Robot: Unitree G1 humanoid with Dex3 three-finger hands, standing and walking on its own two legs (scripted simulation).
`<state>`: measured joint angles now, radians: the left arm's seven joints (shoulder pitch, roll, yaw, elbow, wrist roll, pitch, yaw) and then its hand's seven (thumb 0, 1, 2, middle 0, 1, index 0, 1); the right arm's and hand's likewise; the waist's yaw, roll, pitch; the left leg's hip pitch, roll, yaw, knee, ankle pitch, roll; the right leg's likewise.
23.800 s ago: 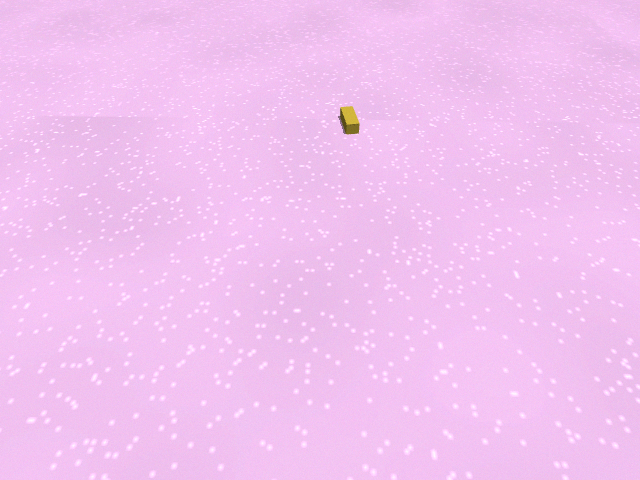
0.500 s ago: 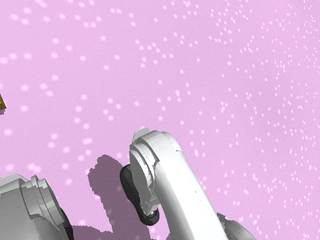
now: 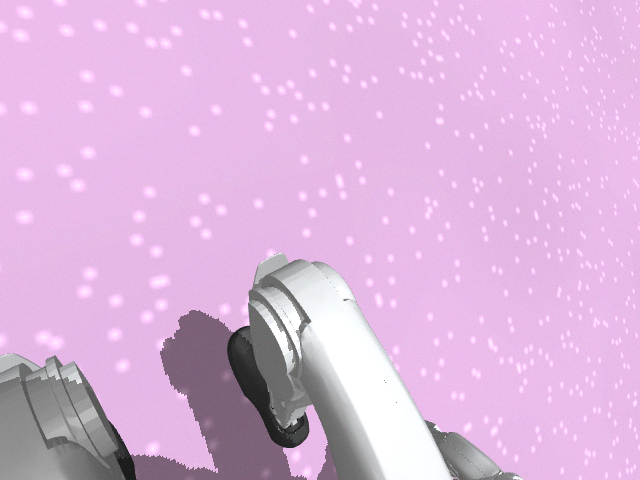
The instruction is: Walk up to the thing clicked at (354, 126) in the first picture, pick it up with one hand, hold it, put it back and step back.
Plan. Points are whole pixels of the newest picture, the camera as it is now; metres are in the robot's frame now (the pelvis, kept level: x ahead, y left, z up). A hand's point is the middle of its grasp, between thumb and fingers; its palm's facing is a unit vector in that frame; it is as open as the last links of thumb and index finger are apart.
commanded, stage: rest palm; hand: left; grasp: from above
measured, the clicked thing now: out of the picture +0.48 +0.31 -0.28
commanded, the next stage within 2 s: close in 0.10 s
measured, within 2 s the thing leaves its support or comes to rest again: neither
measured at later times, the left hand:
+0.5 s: hand out of the picture +0.46 +0.30 -0.25, palm faces -0.45 -0.13 -0.88, open 12.9 cm
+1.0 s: hand out of the picture +0.46 +0.30 -0.25, palm faces -0.44 -0.11 -0.89, open 10.5 cm
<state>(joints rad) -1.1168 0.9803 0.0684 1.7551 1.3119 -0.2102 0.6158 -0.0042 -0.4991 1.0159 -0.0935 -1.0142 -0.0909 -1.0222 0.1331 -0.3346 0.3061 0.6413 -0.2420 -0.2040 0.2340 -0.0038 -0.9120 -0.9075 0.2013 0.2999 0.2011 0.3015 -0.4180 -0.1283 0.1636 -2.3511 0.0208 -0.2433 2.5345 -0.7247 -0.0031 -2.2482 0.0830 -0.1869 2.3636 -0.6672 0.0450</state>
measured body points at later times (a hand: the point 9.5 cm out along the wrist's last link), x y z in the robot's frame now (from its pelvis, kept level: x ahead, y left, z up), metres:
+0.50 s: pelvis +0.00 +0.00 +0.00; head +0.28 +0.12 +0.33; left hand +0.48 +0.30 -0.20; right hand +0.03 -0.25 -0.05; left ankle +0.06 +0.13 -0.27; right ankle +0.11 -0.11 -0.27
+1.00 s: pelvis -0.01 +0.00 +0.01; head +0.28 +0.12 +0.33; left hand +0.48 +0.30 -0.20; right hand +0.04 -0.24 -0.04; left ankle +0.06 +0.13 -0.27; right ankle +0.11 -0.11 -0.27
